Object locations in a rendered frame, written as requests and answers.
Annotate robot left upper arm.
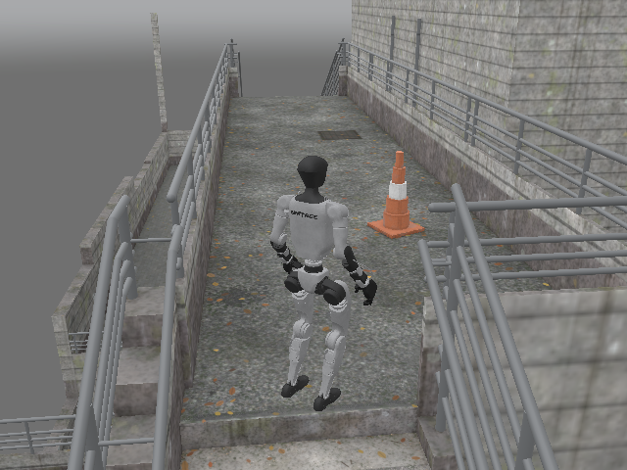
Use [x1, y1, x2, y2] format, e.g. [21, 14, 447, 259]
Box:
[270, 195, 296, 245]

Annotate robot left hand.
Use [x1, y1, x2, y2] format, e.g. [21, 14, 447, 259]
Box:
[283, 256, 303, 274]

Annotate robot right upper arm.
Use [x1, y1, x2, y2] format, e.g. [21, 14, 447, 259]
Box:
[327, 201, 349, 259]

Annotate robot right hand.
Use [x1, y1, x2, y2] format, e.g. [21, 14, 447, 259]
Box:
[355, 279, 377, 306]

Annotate robot right forearm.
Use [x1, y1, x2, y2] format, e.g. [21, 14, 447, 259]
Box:
[342, 246, 369, 288]

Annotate left robot shin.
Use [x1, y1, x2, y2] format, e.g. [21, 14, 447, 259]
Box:
[287, 320, 311, 386]

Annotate robot left forearm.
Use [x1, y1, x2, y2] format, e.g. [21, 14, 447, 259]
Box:
[270, 241, 293, 264]

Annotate left robot foot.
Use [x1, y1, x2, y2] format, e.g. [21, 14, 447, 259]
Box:
[281, 375, 310, 398]

